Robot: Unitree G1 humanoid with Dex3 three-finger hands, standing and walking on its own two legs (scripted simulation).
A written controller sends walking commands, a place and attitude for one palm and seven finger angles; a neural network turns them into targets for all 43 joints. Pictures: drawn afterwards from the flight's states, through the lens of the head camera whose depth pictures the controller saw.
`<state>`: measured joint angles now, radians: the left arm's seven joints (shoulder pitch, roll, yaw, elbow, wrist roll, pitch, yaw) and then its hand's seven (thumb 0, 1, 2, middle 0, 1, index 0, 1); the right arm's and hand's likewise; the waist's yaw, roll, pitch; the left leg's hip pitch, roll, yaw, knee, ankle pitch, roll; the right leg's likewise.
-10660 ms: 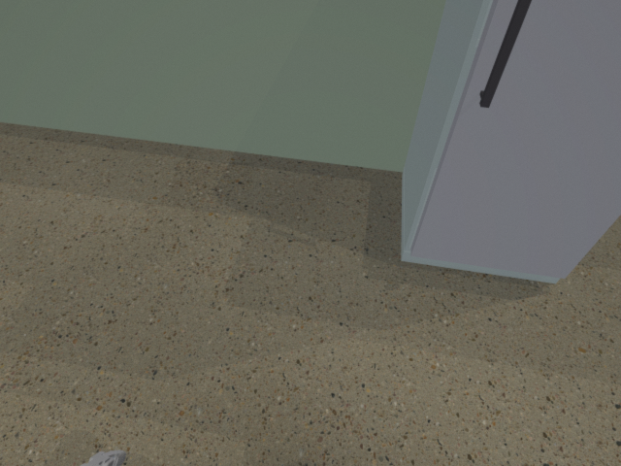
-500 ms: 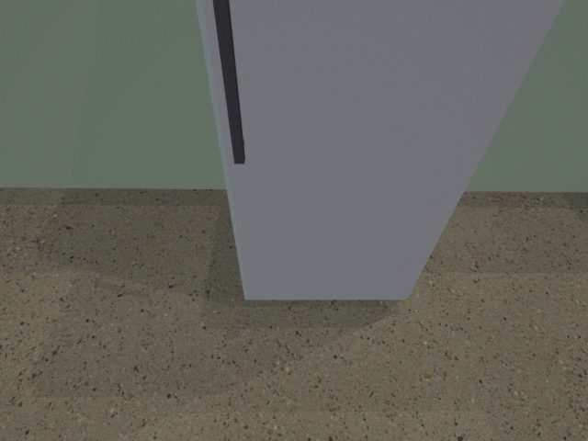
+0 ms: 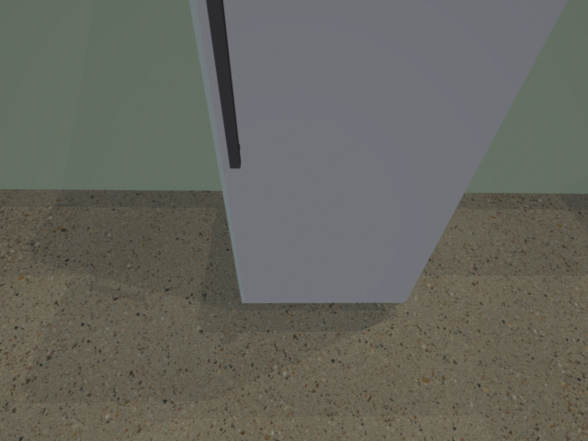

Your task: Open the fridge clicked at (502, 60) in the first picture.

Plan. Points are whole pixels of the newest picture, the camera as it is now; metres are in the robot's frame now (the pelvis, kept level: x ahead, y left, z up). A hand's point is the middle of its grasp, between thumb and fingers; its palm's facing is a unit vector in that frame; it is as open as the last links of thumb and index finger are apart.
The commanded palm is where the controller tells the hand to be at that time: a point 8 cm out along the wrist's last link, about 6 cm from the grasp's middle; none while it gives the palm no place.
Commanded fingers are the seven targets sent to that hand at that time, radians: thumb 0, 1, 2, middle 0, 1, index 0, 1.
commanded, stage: shuffle to correct the standing spot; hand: left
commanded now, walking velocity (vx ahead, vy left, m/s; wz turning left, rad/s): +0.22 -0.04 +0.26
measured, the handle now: (226, 71) +0.64 +0.16 +0.19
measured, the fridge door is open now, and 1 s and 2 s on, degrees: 0 0 0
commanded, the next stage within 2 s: come to a stop and stand still in 0.70 s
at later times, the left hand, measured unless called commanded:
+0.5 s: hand out of the picture +0.02 +0.17 -0.20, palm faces +0.02 -0.99 -0.17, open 7.4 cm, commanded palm none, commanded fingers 0.00 0.90 0.90 -0.20 -0.30 -0.20 -0.30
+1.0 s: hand (216, 421) +0.19 +0.14 -0.20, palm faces +0.15 -0.98 -0.16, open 7.3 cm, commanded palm none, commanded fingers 0.00 0.90 0.90 -0.20 -0.30 -0.20 -0.30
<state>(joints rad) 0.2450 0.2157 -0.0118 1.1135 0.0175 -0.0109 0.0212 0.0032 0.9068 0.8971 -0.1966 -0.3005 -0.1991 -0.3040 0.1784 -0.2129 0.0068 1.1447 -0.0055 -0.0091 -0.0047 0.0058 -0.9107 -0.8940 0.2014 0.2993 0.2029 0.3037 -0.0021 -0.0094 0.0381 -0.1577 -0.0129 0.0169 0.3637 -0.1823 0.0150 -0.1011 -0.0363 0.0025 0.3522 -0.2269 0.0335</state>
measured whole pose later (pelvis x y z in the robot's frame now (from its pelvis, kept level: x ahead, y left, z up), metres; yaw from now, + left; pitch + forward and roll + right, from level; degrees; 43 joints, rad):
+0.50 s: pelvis +0.08 +0.00 -0.02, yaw -1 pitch +0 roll +0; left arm 0.40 0.15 0.03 1.15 0.02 0.00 0.01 0.00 0.91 0.90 -0.20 -0.30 -0.20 -0.30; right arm 0.32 -0.14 -0.01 1.12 -0.03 -0.06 -0.03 0.01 -0.91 -0.89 0.20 0.30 0.20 0.30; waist -0.01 -0.02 0.03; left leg -0.15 -0.01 0.03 0.60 -0.45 0.02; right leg -0.25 -0.03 -0.03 0.89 -0.50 0.00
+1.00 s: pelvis +0.20 -0.03 -0.02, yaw +5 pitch -1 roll -2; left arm 0.29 0.15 0.04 1.07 0.02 -0.01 0.03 0.00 0.93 0.90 -0.20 -0.30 -0.20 -0.30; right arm 0.19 -0.17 -0.04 1.05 -0.01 -0.04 -0.02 0.00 -0.92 -0.89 0.20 0.30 0.20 0.30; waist 0.02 -0.01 0.06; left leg -0.32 0.07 0.10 0.60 -0.24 0.01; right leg -0.18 -0.05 -0.14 0.56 -0.35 0.01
